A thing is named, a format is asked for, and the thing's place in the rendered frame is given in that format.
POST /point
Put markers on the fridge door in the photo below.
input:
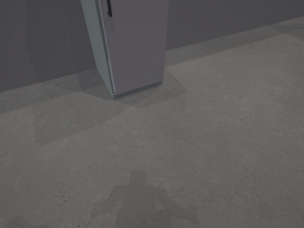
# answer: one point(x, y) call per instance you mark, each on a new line
point(135, 38)

